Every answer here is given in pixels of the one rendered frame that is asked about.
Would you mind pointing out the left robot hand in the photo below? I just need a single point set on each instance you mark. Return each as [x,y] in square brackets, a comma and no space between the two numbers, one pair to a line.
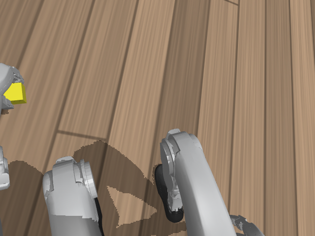
[8,74]

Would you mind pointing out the left robot arm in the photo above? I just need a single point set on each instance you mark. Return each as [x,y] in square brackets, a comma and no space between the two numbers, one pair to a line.
[4,173]

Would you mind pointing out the small box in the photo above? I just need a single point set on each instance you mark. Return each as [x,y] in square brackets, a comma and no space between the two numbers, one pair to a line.
[16,93]

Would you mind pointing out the left robot foot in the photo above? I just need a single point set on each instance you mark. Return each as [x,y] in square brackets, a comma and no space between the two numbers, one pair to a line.
[99,216]

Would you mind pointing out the right robot foot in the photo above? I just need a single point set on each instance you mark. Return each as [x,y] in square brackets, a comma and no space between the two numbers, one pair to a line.
[173,216]

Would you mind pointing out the right robot hand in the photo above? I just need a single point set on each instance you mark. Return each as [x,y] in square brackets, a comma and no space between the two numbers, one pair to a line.
[249,229]

